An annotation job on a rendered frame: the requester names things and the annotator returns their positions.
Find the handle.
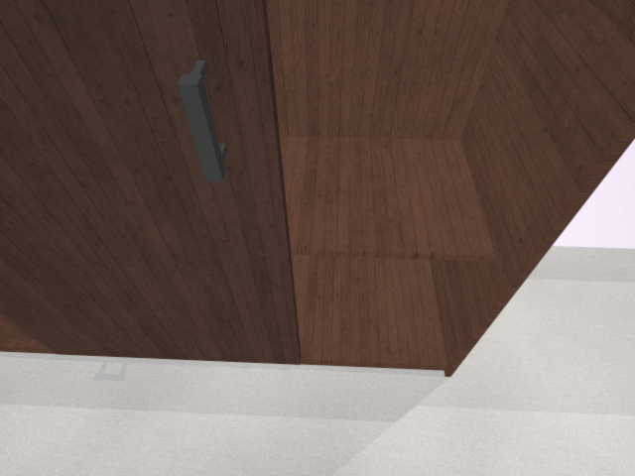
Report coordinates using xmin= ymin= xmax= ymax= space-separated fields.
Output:
xmin=178 ymin=60 xmax=227 ymax=181

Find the wardrobe door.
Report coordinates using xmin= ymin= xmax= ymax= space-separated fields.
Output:
xmin=0 ymin=0 xmax=301 ymax=365
xmin=0 ymin=313 xmax=35 ymax=339

